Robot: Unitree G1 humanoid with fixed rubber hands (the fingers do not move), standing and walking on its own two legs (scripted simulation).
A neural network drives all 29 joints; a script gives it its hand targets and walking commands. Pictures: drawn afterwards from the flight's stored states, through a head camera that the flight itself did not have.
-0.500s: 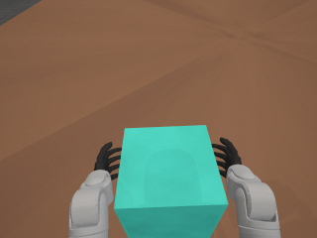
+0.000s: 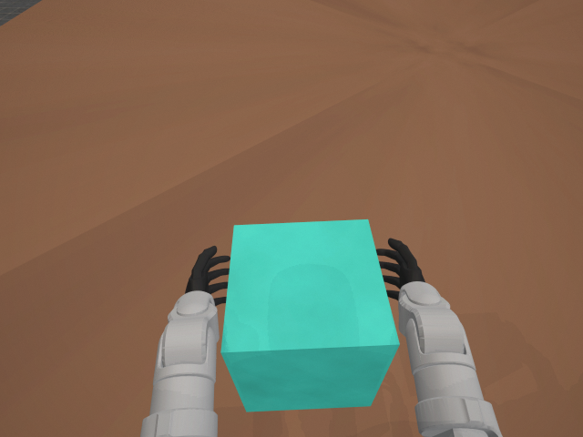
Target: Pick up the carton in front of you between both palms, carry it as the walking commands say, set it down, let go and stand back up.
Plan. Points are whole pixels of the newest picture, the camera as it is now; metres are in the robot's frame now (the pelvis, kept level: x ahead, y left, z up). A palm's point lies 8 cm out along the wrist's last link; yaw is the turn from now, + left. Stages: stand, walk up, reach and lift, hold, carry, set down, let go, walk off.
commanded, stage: carry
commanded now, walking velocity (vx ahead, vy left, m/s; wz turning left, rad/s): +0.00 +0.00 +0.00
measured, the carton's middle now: (304, 319) +0.30 +0.00 -0.06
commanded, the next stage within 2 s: hold in 1.54 s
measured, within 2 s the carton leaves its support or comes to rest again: neither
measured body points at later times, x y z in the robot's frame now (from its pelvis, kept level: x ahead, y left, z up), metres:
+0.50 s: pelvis -0.02 -0.01 +0.00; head -0.02 -0.01 +0.45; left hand +0.29 +0.14 +0.03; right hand +0.29 -0.16 +0.03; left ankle +0.02 +0.10 -0.74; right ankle -0.05 -0.10 -0.74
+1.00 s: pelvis -0.03 -0.02 +0.00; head -0.04 -0.02 +0.45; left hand +0.28 +0.13 +0.03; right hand +0.28 -0.17 +0.03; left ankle +0.02 +0.10 -0.74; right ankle -0.05 -0.10 -0.74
